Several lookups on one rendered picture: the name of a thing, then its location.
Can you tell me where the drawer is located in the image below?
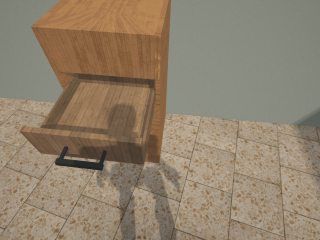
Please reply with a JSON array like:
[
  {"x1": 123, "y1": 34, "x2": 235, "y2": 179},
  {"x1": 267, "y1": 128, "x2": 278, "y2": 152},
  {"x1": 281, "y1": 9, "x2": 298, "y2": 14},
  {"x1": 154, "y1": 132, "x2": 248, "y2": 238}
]
[{"x1": 19, "y1": 73, "x2": 156, "y2": 165}]

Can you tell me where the cabinet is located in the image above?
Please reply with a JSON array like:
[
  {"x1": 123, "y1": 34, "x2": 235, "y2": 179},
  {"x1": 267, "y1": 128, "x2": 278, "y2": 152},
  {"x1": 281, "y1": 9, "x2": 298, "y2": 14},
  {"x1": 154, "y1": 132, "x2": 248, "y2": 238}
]
[{"x1": 31, "y1": 0, "x2": 171, "y2": 164}]

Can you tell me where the handle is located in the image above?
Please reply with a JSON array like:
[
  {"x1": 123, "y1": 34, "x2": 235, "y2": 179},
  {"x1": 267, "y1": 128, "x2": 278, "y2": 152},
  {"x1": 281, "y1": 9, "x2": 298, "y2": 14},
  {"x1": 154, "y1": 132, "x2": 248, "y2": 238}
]
[{"x1": 55, "y1": 146, "x2": 107, "y2": 171}]

